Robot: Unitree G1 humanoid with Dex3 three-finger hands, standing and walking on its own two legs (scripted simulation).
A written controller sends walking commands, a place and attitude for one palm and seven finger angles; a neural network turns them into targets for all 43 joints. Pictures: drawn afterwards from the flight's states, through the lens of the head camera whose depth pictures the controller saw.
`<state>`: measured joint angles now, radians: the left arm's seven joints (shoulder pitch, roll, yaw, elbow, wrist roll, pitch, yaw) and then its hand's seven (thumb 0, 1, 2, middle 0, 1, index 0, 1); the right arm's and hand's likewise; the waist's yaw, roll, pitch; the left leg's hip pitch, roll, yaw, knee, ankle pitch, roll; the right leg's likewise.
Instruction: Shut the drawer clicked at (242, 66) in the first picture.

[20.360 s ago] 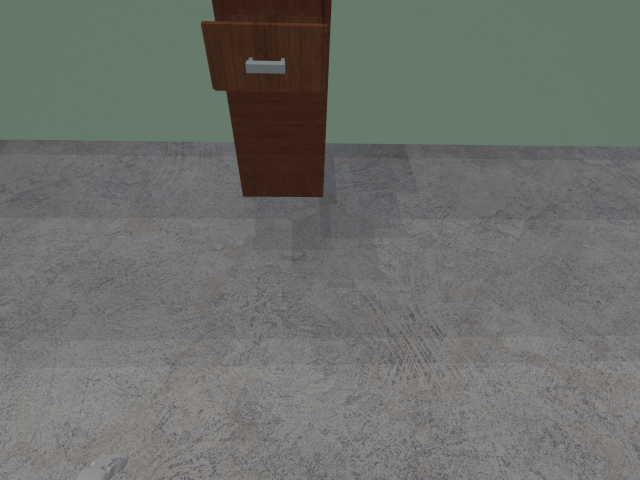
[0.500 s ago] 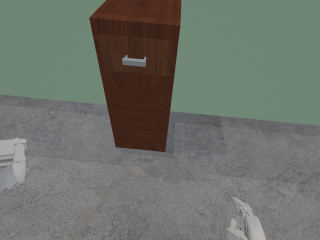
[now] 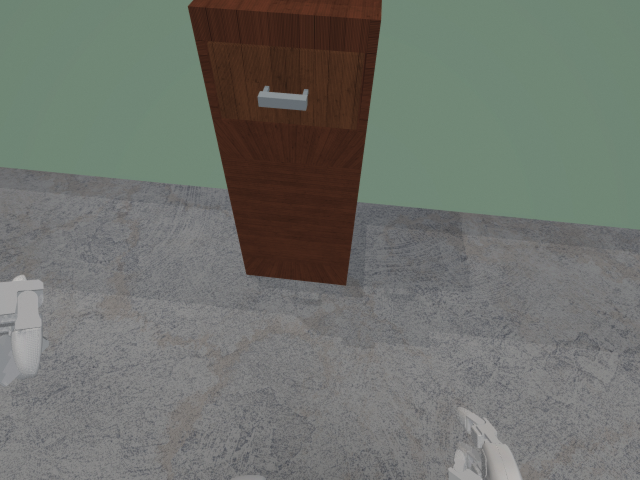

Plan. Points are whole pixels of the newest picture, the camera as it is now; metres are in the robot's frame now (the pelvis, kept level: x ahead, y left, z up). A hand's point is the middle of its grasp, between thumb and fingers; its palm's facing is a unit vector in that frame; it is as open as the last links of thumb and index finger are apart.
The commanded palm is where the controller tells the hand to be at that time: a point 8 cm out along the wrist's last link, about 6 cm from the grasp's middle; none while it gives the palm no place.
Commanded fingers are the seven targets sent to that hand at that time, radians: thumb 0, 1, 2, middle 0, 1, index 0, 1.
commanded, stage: let the arm hang, fingers relaxed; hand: left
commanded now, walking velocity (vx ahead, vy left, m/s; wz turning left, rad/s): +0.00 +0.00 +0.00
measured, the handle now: (284, 96) +0.86 +0.12 +0.02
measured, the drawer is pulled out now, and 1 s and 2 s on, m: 0.00 0.00 0.00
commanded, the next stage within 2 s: look to check the result in 1.10 s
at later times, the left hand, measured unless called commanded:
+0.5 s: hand out of the picture +0.00 +0.23 -0.16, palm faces +0.09 -0.97 -0.23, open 4.5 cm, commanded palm none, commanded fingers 0.00 0.90 0.90 -0.36 -0.47 -0.36 -0.47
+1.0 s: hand out of the picture +0.00 +0.20 -0.16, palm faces +0.07 -0.99 -0.15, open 7.3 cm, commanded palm none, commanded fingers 0.00 0.90 0.90 -0.20 -0.30 -0.20 -0.30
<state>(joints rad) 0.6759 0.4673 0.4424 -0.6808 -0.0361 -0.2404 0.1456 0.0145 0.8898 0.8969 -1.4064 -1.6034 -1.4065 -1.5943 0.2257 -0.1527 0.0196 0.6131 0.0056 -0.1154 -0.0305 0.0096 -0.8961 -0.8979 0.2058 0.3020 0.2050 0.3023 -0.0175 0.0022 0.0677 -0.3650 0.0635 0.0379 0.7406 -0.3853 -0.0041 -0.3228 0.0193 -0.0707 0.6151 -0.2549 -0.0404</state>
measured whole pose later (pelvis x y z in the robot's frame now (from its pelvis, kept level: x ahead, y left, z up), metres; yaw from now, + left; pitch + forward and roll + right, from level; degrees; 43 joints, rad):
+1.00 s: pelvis +0.01 +0.05 +0.02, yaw +1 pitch -2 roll +0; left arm 0.29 0.12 0.02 1.14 0.01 0.00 0.03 0.01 0.92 0.90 -0.21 -0.31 -0.20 -0.30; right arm 0.34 -0.09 -0.01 1.13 -0.01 0.01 -0.04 0.00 -0.90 -0.90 0.20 0.30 0.20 0.30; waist -0.01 0.00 0.04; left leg -0.18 0.00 0.11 0.43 -0.23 0.05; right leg -0.20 -0.06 -0.06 0.42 -0.18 0.03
